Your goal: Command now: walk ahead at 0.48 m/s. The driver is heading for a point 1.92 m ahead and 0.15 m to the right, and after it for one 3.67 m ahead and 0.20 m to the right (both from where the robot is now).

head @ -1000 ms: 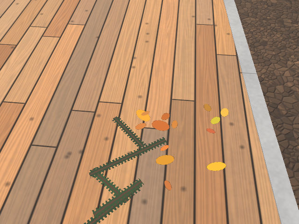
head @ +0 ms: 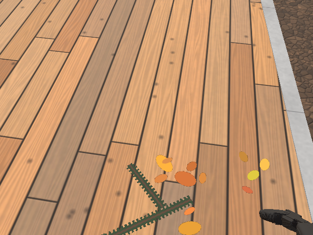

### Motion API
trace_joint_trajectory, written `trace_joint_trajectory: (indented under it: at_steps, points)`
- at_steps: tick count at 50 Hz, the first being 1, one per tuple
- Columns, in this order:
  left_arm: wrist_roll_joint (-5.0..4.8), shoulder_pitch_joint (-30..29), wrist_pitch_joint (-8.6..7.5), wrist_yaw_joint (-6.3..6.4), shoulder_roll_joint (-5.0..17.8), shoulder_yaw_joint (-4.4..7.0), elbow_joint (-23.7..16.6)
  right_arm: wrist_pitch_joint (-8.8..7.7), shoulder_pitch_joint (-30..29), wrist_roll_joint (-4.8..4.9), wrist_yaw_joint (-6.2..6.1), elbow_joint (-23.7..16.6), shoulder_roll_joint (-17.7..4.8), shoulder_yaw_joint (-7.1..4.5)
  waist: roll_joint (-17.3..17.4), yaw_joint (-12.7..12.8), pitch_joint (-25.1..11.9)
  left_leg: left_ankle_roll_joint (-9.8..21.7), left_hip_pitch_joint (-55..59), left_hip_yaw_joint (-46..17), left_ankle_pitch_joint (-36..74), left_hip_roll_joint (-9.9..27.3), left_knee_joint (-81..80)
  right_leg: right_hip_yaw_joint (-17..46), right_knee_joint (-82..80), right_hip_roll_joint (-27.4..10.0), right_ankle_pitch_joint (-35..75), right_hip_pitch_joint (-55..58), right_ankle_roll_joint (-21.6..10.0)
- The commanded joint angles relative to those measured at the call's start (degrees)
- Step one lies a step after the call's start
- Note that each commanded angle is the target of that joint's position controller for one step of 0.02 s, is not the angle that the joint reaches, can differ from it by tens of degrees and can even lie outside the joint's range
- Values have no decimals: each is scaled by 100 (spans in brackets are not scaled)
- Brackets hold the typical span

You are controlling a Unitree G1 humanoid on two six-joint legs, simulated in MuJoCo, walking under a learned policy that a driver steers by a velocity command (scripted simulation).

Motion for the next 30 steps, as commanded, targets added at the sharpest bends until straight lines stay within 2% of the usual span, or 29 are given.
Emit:
trace_joint_trajectory:
  at_steps: [1, 2, 3, 4, 5, 6, 7, 9, 11, 13, 17, 21, 23, 24, 25, 26, 27, 28, 29, 30]
  points:
    - [-38, 258, -253, -91, 45, -101, -421, 75, 2874, -89, -76, 525, -1428, -394, 1349, -1118, -2541, 1562, 5455, -4847, -2147, 2327, -1520, 671, 4863, 548, -354, -4147, -138]
    - [-201, -287, -372, -118, 522, 40, -609, 26, 2304, -20, -52, 465, -1120, -281, 1077, -1037, -1633, 1244, 4707, -4325, -2490, 2094, -1734, 940, 5338, 179, -186, -4759, -278]
    - [-267, -744, -425, -97, 699, 75, -758, -13, 1758, -27, -47, 325, -872, -201, 683, -869, -957, 1030, 3730, -3419, -2149, 1910, -1846, 747, 5214, -138, 305, -4805, -382]
    - [-209, -924, -418, -41, 681, 111, -795, -65, 1339, -98, -13, 278, -716, -146, 277, -627, -550, 907, 2758, -2753, -1564, 1706, -2034, 635, 4812, -404, 789, -4524, -401]
    - [-122, -841, -337, 14, 655, 170, -760, -118, 1116, -160, 13, 264, -539, -92, 318, -389, -433, 774, 2138, -2259, -1137, 1474, -2167, 667, 4448, -613, 1052, -4100, -424]
    - [-100, -644, -244, 33, 509, 168, -721, -125, 1062, -181, 32, 296, -480, -67, 435, -230, -403, 756, 1756, -1966, -1040, 1352, -2300, 685, 4257, -690, 1143, -3783, -421]
    - [-94, -573, -172, 45, 385, 162, -709, -125, 1144, -172, 28, 347, -497, -65, 463, -176, -353, 797, 1519, -1797, -998, 1299, -2425, 653, 4065, -730, 1142, -3668, -400]
    - [-60, -866, -96, 69, 421, 192, -846, -128, 1392, -169, -53, 436, -696, -91, 421, -168, -134, 890, 1328, -1548, -915, 1256, -2665, 584, 3625, -784, 1484, -3932, -283]
    - [-2, -1399, -90, 74, 531, 231, -1043, -125, 1684, -170, -157, 503, -870, -120, 311, -277, 25, 911, 1532, -1461, -714, 1284, -2767, 582, 2959, -816, 2117, -4472, -145]
    - [24, -1775, -120, 35, 507, 235, -1164, -97, 1939, -152, -228, 549, -890, -115, 274, -375, 48, 822, 1782, -1251, -393, 1218, -2752, 540, 2280, -766, 2782, -4687, -72]
    - [-21, -2588, -177, -70, 356, 154, -1380, -59, 2418, -80, -283, 653, -936, -109, 278, -648, 130, 648, 2089, -834, -140, 1079, -2707, 270, 1074, -505, 3547, -4465, -36]
    - [-74, -3218, -220, -208, 355, 73, -1631, 44, 2866, -45, -290, 828, -992, -142, 257, -852, 300, 644, 2903, -791, 63, 1329, -2381, 212, 452, -372, 3188, -4644, -85]
    - [-91, -3311, -260, -279, 434, 66, -1743, 108, 2928, -30, -302, 872, -1053, -182, 337, -799, 299, 589, 3263, -846, 388, 1514, -2113, 205, 249, -314, 2748, -4584, -210]
    - [-100, -3196, -278, -302, 517, 86, -1747, 138, 2891, -26, -308, 869, -1094, -203, 416, -696, 226, 533, 3376, -859, 745, 1572, -1944, 165, 160, -249, 2516, -4353, -288]
    - [-103, -2920, -296, -310, 647, 136, -1698, 164, 2784, -27, -309, 838, -1148, -221, 524, -510, 46, 464, 3414, -812, 1571, 1560, -1629, 46, 104, -102, 2312, -3862, -384]
    - [-87, -2290, -309, -301, 829, 238, -1524, 193, 2632, -17, -307, 793, -1143, -215, 557, -140, -342, 348, 3341, -620, 2633, 1379, -902, -138, -20, 109, 2316, -2944, -523]
    - [-58, -1218, -313, -261, 1165, 396, -1198, 205, 2591, -47, -305, 721, -973, -146, 452, 291, -1046, 168, 2745, -365, 2783, 1054, 349, -17, 132, 24, 2460, -1367, -749]
    - [62, -232, -298, -216, 1755, 543, -1009, 136, 3045, -127, -265, 571, -507, 7, -534, 315, -2085, -206, 691, -49, 918, 426, 2594, 2056, 218, -1471, 2213, 1063, -1492]
    - [13, 11, -263, -244, 1658, 487, -906, -16, 3265, -105, -218, 634, -179, 125, -1480, 226, -2681, -353, -696, -640, -2936, -344, 3880, 4250, -734, -2164, 1327, 1963, -1978]
    - [-36, -284, -269, -233, 1198, 342, -950, -128, 2690, 70, -193, 542, -801, -44, -1087, 301, -2050, -219, -1363, -1065, -2866, 19, 4448, 3851, -929, -1926, 872, 1560, -1669]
